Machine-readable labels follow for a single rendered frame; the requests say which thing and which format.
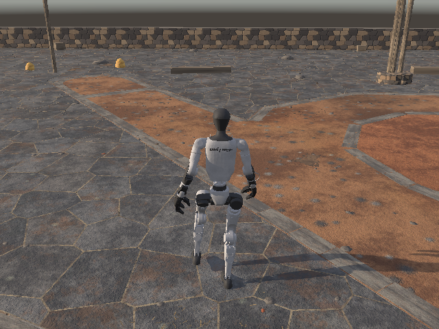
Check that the robot right hand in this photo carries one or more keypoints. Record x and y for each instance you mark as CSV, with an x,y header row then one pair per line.
x,y
247,189

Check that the robot right forearm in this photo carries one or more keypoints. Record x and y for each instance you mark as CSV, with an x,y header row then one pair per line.
x,y
251,179

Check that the left robot upper arm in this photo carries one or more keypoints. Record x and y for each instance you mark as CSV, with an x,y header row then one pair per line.
x,y
195,156

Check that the right robot upper arm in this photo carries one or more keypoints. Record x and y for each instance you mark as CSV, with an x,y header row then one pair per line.
x,y
245,155

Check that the humanoid robot torso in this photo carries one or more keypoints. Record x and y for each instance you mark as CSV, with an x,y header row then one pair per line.
x,y
220,165

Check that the right robot thigh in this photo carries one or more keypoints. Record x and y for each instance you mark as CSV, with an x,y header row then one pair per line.
x,y
232,216

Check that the robot left hand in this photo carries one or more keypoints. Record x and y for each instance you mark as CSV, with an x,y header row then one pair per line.
x,y
178,204

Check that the robot left forearm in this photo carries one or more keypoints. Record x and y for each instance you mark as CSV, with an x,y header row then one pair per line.
x,y
187,179

